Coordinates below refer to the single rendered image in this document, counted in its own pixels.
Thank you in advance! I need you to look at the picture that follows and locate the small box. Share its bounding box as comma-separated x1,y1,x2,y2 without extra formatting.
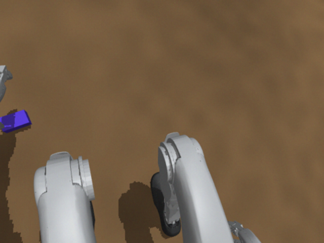
0,110,32,133

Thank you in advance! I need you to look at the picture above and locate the right robot hand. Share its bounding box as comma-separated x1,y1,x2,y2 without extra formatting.
227,221,261,243

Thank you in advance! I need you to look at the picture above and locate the right robot foot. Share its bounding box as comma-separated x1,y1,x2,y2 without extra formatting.
150,172,181,237

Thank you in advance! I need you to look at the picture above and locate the left robot hand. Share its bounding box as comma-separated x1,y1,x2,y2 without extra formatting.
0,65,13,129

